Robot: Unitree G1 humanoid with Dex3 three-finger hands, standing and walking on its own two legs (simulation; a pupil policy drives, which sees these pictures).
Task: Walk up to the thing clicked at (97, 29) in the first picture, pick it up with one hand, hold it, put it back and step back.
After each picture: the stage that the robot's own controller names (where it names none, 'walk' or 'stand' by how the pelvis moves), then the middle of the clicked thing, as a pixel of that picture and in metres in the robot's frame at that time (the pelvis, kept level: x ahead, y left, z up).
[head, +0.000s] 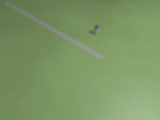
stand; (96, 30) +1.68 -0.12 -0.72
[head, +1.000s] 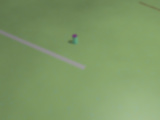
walk; (75, 39) +1.54 +0.23 -0.70
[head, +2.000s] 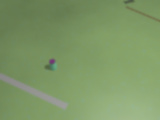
walk; (53, 64) +1.00 +0.38 -0.71
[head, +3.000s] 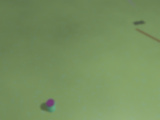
walk; (51, 105) +0.59 +0.25 -0.69
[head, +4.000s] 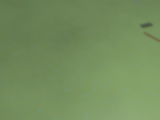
stand; out of the picture +0.39 +0.18 -0.69
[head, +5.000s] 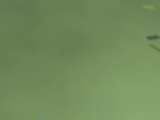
stand; out of the picture +0.35 +0.19 -0.72
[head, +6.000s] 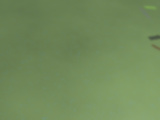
stand; out of the picture +0.37 +0.18 -0.72
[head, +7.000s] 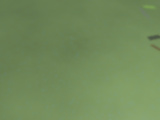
stand; out of the picture +0.36 +0.19 -0.73
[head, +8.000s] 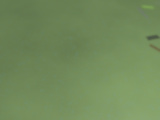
stand; out of the picture +0.35 +0.19 -0.73
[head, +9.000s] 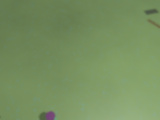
go down; (51, 117) +0.37 +0.19 -0.68
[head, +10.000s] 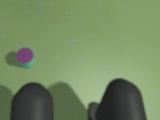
go down; (26, 58) +0.45 +0.20 -0.30
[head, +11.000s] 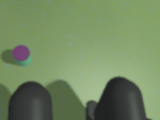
close in; (22, 56) +0.46 +0.20 -0.29
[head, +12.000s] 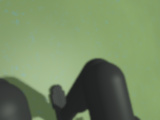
close in; out of the picture +0.45 +0.24 -0.23
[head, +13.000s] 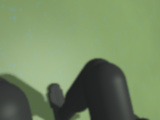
close; out of the picture +0.44 +0.25 -0.23
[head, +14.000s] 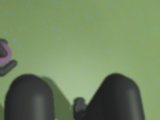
lift; out of the picture +0.38 +0.25 -0.16
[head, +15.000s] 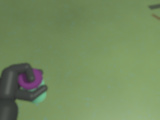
lift; (33, 86) +0.33 +0.17 +0.01
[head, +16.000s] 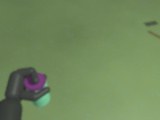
hold; (38, 90) +0.33 +0.17 +0.00
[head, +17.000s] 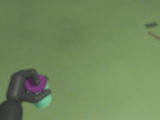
hold; (39, 92) +0.32 +0.17 -0.01
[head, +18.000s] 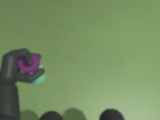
crouch; (33, 70) +0.40 +0.17 -0.07
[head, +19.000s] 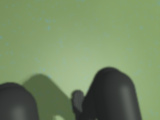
lower; out of the picture +0.47 +0.25 -0.17
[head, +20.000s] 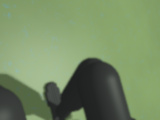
lower; out of the picture +0.45 +0.26 -0.24
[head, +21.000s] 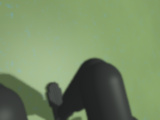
lower; out of the picture +0.45 +0.26 -0.24
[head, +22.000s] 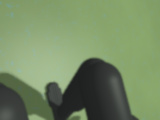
lower; out of the picture +0.45 +0.26 -0.24
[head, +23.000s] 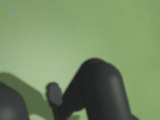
lower; out of the picture +0.45 +0.26 -0.24
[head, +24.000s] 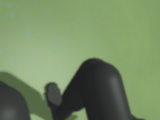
open; out of the picture +0.44 +0.24 -0.24
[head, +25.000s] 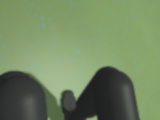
stand; out of the picture +0.45 +0.23 -0.25
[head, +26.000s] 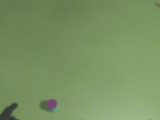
stand; (52, 106) +0.40 +0.17 -0.58
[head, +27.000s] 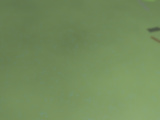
stand; out of the picture +0.38 +0.17 -0.67
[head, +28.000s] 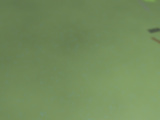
stand; out of the picture +0.37 +0.17 -0.67
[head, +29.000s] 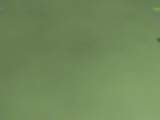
stand; out of the picture +0.39 +0.16 -0.72
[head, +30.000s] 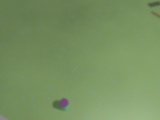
walk; (64, 104) +0.46 +0.12 -0.70
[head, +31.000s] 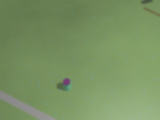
walk; (67, 84) +0.69 +0.16 -0.70
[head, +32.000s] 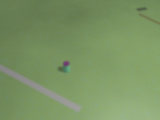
stand; (66, 67) +1.01 +0.22 -0.70
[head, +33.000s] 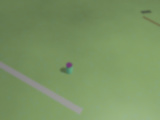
stand; (69, 68) +1.00 +0.16 -0.72
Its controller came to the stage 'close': yes
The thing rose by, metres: 0.72
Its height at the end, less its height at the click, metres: +0.00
